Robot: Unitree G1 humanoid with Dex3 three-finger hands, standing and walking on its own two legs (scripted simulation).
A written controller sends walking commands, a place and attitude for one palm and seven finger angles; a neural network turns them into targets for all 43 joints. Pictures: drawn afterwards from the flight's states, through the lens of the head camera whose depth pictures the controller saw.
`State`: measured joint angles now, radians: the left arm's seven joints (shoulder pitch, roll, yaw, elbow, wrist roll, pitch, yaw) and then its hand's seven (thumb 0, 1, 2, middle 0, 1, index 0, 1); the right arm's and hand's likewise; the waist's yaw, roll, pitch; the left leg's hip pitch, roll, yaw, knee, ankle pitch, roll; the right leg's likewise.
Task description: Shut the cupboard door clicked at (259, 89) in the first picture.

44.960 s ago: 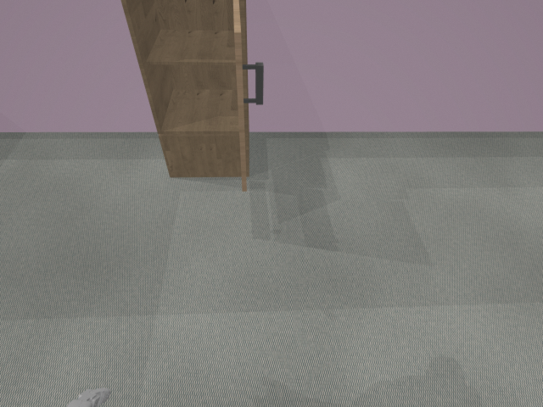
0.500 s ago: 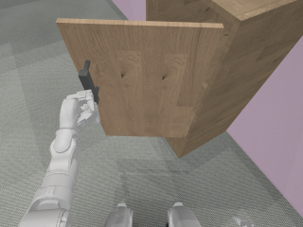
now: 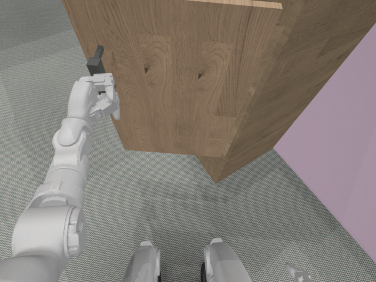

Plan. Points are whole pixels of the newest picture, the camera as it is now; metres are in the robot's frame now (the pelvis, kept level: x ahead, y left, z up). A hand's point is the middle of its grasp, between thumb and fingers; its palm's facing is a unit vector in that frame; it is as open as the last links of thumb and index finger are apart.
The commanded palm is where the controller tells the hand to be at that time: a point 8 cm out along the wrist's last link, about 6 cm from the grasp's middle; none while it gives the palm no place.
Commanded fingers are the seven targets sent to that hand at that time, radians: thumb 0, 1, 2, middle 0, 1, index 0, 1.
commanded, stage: push the door shut along its arc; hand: left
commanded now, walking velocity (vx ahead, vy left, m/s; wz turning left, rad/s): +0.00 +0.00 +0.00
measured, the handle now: (104, 77) +0.55 +0.17 +0.07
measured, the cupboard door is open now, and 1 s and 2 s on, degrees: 54 39 32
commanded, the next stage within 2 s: pull the fist back off the door in 1.34 s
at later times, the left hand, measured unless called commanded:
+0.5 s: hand (126, 85) +0.52 +0.12 +0.07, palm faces -0.25 -0.97 -0.03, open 3.1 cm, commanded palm +0.52 +0.16 +0.07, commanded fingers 0.00 0.90 0.90 -1.30 -1.50 -1.30 -1.50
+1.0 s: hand (152, 65) +0.58 +0.06 +0.07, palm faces -0.38 -0.93 +0.00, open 3.1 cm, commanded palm +0.59 +0.11 +0.07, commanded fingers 0.00 0.90 0.90 -1.30 -1.50 -1.30 -1.50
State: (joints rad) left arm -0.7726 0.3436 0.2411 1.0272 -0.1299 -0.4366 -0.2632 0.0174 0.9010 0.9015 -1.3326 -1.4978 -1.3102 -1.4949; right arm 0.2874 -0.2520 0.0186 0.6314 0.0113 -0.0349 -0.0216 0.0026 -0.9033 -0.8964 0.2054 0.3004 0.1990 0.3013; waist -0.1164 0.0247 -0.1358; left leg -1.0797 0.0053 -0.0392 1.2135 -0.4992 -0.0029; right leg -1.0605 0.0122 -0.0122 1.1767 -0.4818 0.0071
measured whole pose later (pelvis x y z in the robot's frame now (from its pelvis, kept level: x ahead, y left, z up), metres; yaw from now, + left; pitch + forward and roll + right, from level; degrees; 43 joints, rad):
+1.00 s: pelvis +0.00 +0.00 -0.03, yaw -3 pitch +30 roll -4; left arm -1.26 0.55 0.29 1.28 -0.03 -0.25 -0.40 0.02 0.90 0.90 -1.30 -1.50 -1.30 -1.49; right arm 0.37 -0.26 0.05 0.64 -0.02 -0.04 -0.01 0.00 -0.90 -0.90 0.21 0.30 0.20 0.30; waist -0.28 0.07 -0.12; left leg -1.32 0.04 -0.05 1.33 -0.54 0.00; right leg -1.29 0.05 -0.02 1.26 -0.49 0.01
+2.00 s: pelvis +0.02 -0.01 -0.01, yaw -2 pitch +29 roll -2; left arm -1.12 0.35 0.35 1.23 0.04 -0.37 0.09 0.02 0.90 0.90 -1.29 -1.50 -1.30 -1.49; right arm 0.48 -0.23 0.02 0.63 -0.09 0.01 0.10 0.00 -0.90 -0.90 0.21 0.30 0.20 0.30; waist -0.25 0.07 -0.15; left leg -1.20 0.04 -0.03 1.22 -0.52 -0.01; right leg -1.19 0.05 0.00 1.17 -0.48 0.00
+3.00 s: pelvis +0.03 -0.01 +0.07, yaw +0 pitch +7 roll +0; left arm -0.18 0.22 0.09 0.37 -0.14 -0.25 -0.08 0.02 0.90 0.90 -1.25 -1.44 -1.25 -1.44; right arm 0.25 -0.27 -0.01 0.54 0.05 0.02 -0.04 0.01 -0.91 -0.90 0.20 0.30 0.20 0.30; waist -0.05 0.03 -0.10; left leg -0.54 0.01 -0.02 0.81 -0.40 -0.01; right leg -0.54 0.02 0.01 0.80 -0.39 0.00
